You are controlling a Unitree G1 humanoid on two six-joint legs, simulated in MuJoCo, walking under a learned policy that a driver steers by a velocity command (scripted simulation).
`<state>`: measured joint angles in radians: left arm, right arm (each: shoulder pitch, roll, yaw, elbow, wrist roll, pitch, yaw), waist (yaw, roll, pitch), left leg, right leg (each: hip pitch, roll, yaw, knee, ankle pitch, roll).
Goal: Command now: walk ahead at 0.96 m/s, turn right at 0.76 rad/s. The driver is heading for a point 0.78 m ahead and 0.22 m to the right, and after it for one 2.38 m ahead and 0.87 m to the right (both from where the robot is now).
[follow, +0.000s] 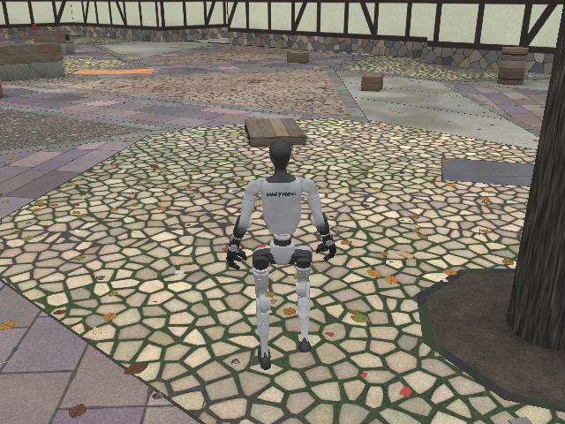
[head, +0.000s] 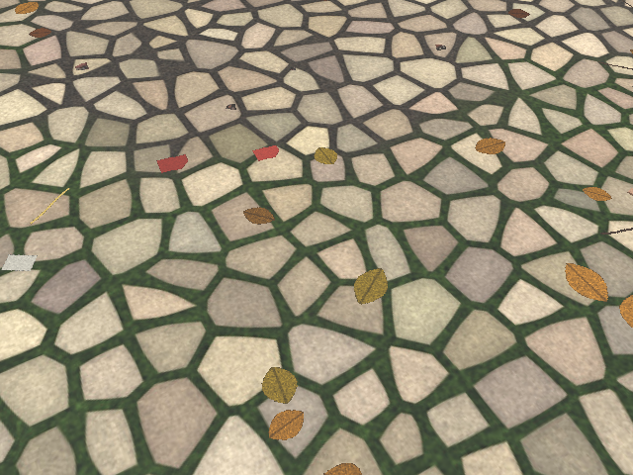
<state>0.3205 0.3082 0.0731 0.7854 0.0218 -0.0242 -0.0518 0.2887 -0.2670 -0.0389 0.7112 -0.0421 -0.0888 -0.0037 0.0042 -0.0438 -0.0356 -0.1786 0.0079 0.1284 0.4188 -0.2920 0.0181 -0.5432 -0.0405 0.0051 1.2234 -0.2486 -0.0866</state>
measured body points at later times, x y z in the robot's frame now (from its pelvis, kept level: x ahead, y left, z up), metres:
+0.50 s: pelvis +0.42 -0.07 -0.01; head +0.44 -0.06 +0.44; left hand +0.55 +0.20 -0.14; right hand +0.51 -0.36 -0.08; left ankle +0.57 +0.09 -0.66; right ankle +0.37 -0.06 -0.74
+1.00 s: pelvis +0.85 -0.22 +0.00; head +0.87 -0.23 +0.45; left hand +1.18 -0.18 -0.07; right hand +0.62 -0.38 -0.13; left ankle +0.83 -0.08 -0.74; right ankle +0.88 -0.41 -0.68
